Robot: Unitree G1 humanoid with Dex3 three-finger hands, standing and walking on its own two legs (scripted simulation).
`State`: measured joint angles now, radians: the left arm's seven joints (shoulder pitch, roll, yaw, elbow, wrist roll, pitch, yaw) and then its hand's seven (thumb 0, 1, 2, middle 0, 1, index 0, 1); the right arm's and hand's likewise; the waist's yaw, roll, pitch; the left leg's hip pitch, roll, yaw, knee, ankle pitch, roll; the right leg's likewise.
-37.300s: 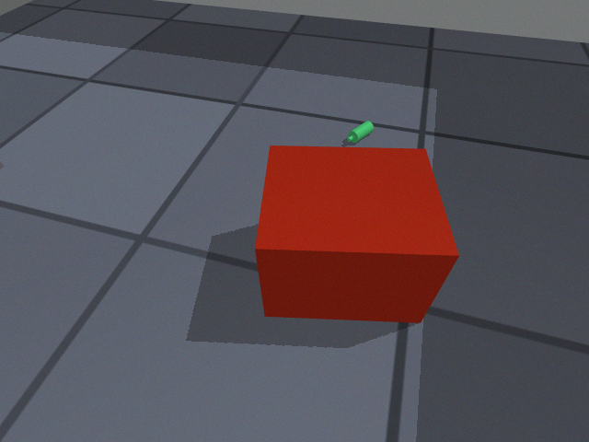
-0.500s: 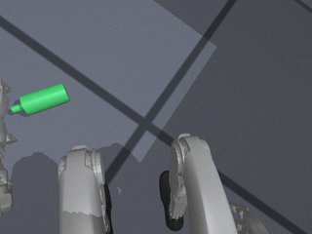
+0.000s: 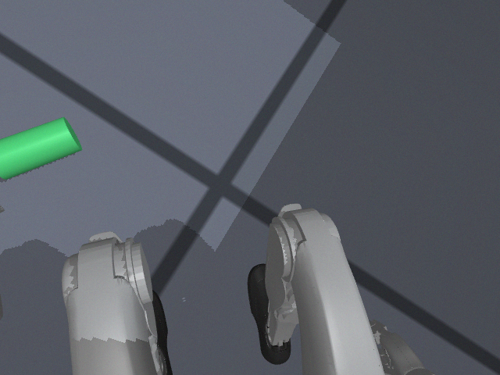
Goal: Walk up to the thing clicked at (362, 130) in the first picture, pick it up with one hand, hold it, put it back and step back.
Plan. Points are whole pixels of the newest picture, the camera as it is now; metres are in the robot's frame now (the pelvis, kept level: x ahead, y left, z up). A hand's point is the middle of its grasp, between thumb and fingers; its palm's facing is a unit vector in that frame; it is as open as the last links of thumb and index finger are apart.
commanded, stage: rise first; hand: left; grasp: from above
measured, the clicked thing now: (25, 151) +0.49 +0.35 -0.30
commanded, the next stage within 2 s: none
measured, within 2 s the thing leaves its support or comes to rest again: neither
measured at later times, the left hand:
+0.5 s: hand out of the picture +0.43 +0.37 -0.19, palm faces -0.39 -0.20 -0.90, open 13.9 cm
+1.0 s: hand out of the picture +0.45 +0.37 -0.20, palm faces -0.37 -0.21 -0.90, open 14.1 cm
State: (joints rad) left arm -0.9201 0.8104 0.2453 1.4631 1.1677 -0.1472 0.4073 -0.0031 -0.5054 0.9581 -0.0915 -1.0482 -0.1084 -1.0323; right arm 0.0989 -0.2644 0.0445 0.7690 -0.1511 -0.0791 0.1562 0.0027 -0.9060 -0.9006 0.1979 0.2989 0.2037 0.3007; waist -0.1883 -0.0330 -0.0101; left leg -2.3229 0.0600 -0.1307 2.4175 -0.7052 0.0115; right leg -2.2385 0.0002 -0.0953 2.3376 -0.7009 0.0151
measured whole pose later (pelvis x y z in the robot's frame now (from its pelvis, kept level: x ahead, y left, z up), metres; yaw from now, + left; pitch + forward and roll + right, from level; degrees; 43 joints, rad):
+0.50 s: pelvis +0.00 +0.00 -0.01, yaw -1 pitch +33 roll -9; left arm -0.95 0.87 0.25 1.52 1.18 -0.16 0.43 0.00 -0.50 0.95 -0.09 -1.06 -0.11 -1.04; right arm 0.10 -0.28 0.09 0.75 -0.17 -0.08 0.17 0.00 -0.91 -0.90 0.20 0.30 0.20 0.30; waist -0.22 -0.05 0.01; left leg -2.36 0.06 -0.15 2.47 -0.70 0.01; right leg -2.26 0.00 -0.11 2.37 -0.69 0.02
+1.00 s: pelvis +0.00 +0.00 -0.02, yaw -2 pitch +33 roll -10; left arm -1.01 0.92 0.25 1.56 1.18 -0.13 0.42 0.00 -0.53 0.97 -0.09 -1.05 -0.10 -1.05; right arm 0.12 -0.29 0.12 0.74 -0.18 -0.10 0.19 0.00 -0.91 -0.90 0.20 0.30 0.20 0.30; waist -0.26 -0.05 0.03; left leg -2.37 0.05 -0.17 2.49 -0.70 0.01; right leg -2.27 0.01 -0.12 2.38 -0.69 0.02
